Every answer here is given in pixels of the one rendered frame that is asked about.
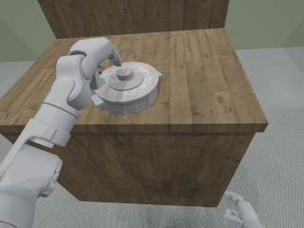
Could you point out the left robot upper arm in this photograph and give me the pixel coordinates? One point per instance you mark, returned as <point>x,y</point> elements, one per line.
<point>32,174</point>

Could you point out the knob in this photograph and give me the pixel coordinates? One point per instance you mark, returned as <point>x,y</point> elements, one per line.
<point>124,73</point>

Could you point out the pot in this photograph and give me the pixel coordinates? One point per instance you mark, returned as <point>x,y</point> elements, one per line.
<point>130,108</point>

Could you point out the lid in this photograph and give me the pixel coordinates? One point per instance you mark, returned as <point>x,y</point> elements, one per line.
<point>144,81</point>

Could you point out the right robot hand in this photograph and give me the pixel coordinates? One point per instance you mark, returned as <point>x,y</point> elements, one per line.
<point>245,211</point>

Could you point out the left robot forearm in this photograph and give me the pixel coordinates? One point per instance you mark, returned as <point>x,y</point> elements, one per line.
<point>69,94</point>

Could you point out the table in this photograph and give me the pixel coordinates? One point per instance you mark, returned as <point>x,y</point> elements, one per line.
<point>185,148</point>

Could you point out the left robot hand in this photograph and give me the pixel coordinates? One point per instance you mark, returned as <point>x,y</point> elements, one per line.
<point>101,48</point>

